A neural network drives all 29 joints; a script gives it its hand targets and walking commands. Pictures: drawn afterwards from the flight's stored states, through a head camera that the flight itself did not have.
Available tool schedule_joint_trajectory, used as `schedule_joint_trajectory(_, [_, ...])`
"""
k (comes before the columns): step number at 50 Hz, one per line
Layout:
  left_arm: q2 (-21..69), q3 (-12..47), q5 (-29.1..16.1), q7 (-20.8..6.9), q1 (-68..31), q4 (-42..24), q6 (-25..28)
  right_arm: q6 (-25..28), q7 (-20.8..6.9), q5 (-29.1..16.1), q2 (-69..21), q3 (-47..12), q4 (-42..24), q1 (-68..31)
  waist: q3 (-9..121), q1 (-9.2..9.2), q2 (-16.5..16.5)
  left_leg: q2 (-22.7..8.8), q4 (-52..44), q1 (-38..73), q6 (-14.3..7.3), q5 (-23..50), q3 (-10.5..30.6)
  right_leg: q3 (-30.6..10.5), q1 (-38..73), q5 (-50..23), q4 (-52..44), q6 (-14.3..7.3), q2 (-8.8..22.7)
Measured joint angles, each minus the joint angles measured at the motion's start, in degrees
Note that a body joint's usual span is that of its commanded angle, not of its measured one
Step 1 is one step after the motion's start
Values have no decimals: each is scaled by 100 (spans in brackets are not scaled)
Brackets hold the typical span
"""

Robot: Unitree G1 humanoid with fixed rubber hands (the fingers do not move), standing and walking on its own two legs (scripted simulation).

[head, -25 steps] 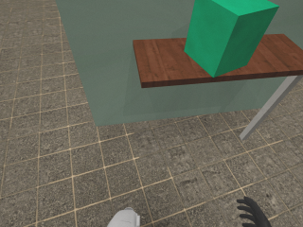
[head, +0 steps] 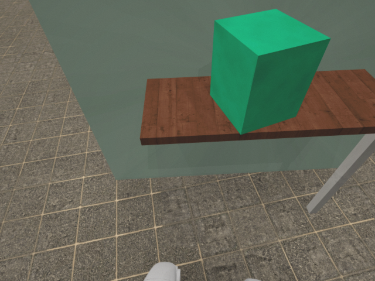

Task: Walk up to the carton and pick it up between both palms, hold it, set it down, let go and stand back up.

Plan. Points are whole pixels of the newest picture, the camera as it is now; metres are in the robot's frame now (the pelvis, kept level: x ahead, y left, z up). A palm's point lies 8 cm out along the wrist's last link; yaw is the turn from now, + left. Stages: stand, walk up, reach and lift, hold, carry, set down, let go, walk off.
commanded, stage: walk up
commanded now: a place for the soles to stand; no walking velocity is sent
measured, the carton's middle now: (258, 72) +0.65 -0.15 +0.10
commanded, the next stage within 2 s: none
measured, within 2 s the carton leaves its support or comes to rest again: neither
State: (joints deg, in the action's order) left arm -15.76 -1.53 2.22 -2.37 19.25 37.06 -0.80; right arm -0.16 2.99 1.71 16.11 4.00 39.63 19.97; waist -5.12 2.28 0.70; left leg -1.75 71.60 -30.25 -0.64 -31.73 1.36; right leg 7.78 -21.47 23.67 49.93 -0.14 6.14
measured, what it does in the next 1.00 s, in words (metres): steps to the right, turning left: left foot, then right foot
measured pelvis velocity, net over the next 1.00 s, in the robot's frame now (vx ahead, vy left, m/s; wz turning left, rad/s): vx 0.12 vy -0.17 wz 0.26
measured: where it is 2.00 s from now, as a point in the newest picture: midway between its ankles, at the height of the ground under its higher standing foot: outside the picture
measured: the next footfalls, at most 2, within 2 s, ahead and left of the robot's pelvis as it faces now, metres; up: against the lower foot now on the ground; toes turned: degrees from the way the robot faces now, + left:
left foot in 0.12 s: +0.14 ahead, +0.07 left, +0.00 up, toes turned +5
right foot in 0.46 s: +0.27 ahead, -0.31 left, +0.00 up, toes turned +0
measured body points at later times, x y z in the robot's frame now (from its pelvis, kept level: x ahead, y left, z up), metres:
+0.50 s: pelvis +0.13 -0.15 +0.00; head +0.16 -0.14 +0.44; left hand +0.24 +0.11 -0.11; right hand +0.23 -0.43 -0.10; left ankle +0.11 +0.06 -0.69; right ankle +0.23 -0.31 -0.70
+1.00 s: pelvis +0.12 -0.17 +0.02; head +0.15 -0.14 +0.47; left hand +0.13 +0.12 -0.11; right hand +0.33 -0.38 -0.07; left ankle +0.12 -0.08 -0.69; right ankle +0.18 -0.30 -0.66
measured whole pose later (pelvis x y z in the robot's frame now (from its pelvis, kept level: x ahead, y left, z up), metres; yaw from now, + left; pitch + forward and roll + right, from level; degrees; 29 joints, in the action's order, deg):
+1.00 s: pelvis +0.12 -0.17 +0.02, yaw +15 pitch -2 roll +0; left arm -18.0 -1.8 -0.5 3.4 18.3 39.5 -2.3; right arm -2.5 -0.8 2.0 14.1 1.4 37.1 10.5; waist -6.8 -0.4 -2.5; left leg 1.9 41.9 -19.0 -3.5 -20.6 -1.8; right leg -0.5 -26.7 32.6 57.8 -0.2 2.9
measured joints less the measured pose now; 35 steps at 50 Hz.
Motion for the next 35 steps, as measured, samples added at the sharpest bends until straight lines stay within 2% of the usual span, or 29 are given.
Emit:
schedule_joint_trajectory(3, [-70,2,20,71,116,153,-52,84,-60,-54,-105,-30,-184,-140,-35,90,-119,81,-914,41,-33,64,-339,217,267,63,-224,-48,-34])
schedule_joint_trajectory(6, [-217,17,22,99,213,234,-143,268,-82,-56,-208,-63,-447,-192,-52,113,-337,185,-2436,513,-188,1270,-487,325,341,330,-35,-53,-6])
schedule_joint_trajectory(7, [-260,18,35,96,212,270,-188,319,-54,6,-247,-77,-511,-205,-87,97,-469,245,-2389,535,-227,1418,-510,226,279,489,262,-78,35])
schedule_joint_trajectory(9, [-295,10,90,65,183,326,-385,295,48,136,-303,-139,-539,-193,-74,32,-631,278,-2249,601,-231,1169,-483,-130,3,875,1109,-21,-101])
schedule_joint_trajectory(12, [-342,-18,168,19,-9,329,-573,228,175,177,-400,-195,-426,-97,-81,-43,-798,203,-2525,913,-139,1048,-363,-374,-498,661,2138,139,-212])
schedule_joint_trajectory(15, [-334,-46,175,-18,-221,181,-527,261,196,208,-422,-211,-330,17,-143,-133,-850,64,-2912,1206,32,1158,-222,-515,-904,230,2233,261,-87])
schedule_joint_trajectory(18, [-275,-55,109,-95,-420,-27,-464,295,171,229,-350,-188,-258,81,-208,-219,-789,-94,-3101,1357,170,1161,-82,-713,-1110,-85,1659,273,116])
schedule_joint_trajectory(21, [-169,-39,-16,-128,-555,-164,-322,244,102,190,-191,-141,-296,78,-236,-335,-598,-284,-2952,1312,350,998,95,-799,-937,-455,410,156,262])
schedule_joint_trajectory(23, [-137,-34,-88,-105,-534,-210,-158,154,31,138,-72,-129,-361,61,-212,-418,-430,-433,-2549,1170,421,714,280,-718,-515,-1080,-553,121,205])
schedule_joint_trajectory(24, [-83,-48,-99,-66,-544,-169,-72,102,-7,103,6,-117,-359,1,-247,-427,-246,-582,-2241,1075,366,530,420,-593,-448,-976,-538,246,77])
schedule_joint_trajectory(25, [-37,-32,-85,-18,-550,-146,-20,39,-38,57,64,-109,-354,-76,-288,-453,-107,-595,-1875,954,308,289,598,-486,-486,-783,-300,301,-5])
schedule_joint_trajectory(27, [20,52,-125,64,-575,-126,-37,-120,-21,-25,129,-102,-355,-170,-282,-427,-26,-309,-1060,704,259,-238,717,-404,-568,-448,80,262,9])
schedule_joint_trajectory(30, [132,146,-125,187,-671,-154,-75,-250,-9,-57,256,-79,-319,-351,-322,-321,142,31,-248,427,243,-286,528,-263,-481,-353,109,150,29])
schedule_joint_trajectory(35, [76,148,-46,325,-756,-233,-34,-331,-137,9,267,-71,-327,-600,-370,-222,195,187,-589,385,244,-373,-12,42,-361,-405,-100,46,133])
